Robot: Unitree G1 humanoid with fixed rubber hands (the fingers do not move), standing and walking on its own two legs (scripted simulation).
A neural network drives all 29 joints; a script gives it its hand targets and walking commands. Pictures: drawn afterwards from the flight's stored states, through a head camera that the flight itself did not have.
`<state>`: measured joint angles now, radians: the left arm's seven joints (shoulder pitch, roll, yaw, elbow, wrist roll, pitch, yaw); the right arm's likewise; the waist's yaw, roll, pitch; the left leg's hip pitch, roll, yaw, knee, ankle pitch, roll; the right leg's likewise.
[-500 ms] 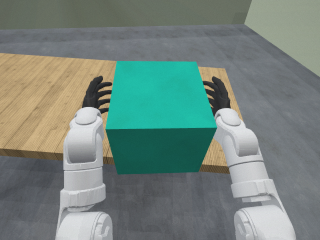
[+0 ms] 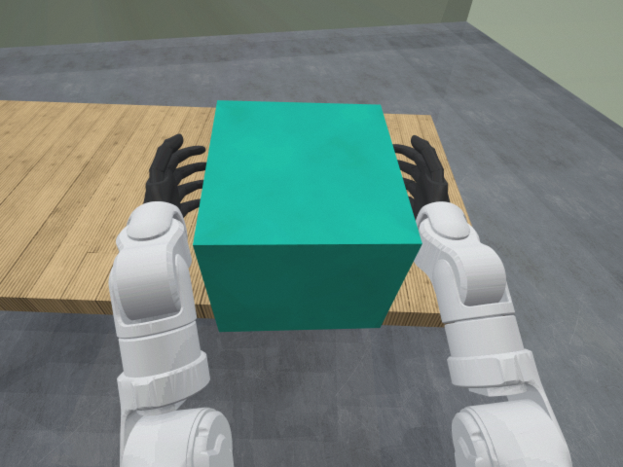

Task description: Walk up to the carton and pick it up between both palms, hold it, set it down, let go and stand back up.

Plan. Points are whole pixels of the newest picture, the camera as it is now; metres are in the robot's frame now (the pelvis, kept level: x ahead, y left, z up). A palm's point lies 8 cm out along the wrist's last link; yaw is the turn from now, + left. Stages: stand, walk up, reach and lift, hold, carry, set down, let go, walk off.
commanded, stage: hold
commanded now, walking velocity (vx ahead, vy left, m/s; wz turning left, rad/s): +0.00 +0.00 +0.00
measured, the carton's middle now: (300, 217) +0.37 +0.01 +0.15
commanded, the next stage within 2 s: set down in 0.34 s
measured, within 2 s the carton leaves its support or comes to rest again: neither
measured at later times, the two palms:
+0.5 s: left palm (170, 199) +0.35 +0.15 +0.20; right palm (428, 191) +0.37 -0.14 +0.19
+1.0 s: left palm (180, 224) +0.37 +0.16 +0.14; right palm (412, 211) +0.39 -0.14 +0.14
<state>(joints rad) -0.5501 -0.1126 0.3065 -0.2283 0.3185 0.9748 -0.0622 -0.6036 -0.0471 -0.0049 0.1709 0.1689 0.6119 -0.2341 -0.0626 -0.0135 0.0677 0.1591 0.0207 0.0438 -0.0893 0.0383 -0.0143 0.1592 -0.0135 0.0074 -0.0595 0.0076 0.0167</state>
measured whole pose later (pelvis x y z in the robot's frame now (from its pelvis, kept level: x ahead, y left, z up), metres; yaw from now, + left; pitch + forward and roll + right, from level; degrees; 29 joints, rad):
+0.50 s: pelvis +0.00 +0.00 +0.00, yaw +1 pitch -7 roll +0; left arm -0.58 -0.12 0.32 -0.23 0.34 0.96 -0.11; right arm -0.64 -0.03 -0.05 0.18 0.10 0.56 -0.18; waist -0.08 0.00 0.10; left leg 0.17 0.01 0.02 -0.09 0.03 -0.01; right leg 0.19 -0.02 -0.01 -0.09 0.01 0.02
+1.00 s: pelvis +0.01 -0.01 +0.00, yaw +5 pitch -7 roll +0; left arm -0.53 -0.09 0.26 0.17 0.34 0.46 -0.06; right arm -0.56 0.02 -0.15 0.52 0.01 0.05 -0.15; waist -0.06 -0.09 0.11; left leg 0.06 0.02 -0.04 0.16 -0.09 -0.03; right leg 0.13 -0.02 -0.09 0.10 -0.11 0.01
